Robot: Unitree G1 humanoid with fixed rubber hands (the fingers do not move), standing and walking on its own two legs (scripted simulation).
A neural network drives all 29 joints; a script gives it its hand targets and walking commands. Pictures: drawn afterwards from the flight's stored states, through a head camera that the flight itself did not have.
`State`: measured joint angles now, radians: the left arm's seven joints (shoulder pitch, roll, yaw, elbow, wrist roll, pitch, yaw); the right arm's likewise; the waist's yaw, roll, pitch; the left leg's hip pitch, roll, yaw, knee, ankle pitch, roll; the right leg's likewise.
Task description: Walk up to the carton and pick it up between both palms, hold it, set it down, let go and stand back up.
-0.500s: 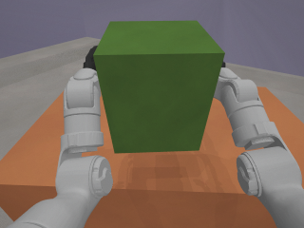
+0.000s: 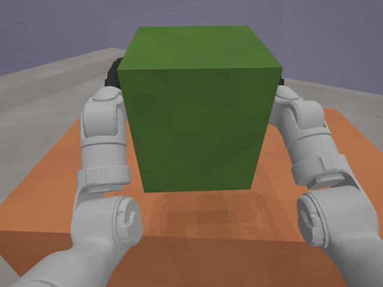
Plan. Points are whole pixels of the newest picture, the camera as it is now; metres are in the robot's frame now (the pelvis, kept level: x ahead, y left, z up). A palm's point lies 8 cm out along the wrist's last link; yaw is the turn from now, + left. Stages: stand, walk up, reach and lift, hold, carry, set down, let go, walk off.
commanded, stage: hold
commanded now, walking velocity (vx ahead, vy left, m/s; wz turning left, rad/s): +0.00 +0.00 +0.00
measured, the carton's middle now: (195, 109) +0.35 +0.00 +0.27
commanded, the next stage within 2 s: set down in 0.66 s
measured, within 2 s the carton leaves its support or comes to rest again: neither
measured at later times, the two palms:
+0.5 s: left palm (117, 95) +0.37 +0.15 +0.29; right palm (273, 94) +0.36 -0.15 +0.29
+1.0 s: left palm (119, 83) +0.39 +0.14 +0.31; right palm (272, 96) +0.37 -0.16 +0.28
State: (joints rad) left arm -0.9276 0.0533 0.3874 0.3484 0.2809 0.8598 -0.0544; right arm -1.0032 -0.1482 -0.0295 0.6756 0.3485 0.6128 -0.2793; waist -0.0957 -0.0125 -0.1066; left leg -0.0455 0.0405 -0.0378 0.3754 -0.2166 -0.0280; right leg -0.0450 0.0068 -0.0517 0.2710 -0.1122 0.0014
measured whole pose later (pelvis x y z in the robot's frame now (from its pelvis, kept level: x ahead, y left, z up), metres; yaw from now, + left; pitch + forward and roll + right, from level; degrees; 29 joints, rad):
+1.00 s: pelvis +0.00 +0.00 +0.00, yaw +0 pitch -10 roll -1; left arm -1.01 0.03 0.46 0.43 0.40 0.65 -0.10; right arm -0.98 -0.06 -0.18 0.75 0.16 0.34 -0.18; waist -0.12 -0.05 -0.02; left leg 0.04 0.03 -0.04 0.33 -0.20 -0.02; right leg 0.03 -0.01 -0.05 0.25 -0.11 0.01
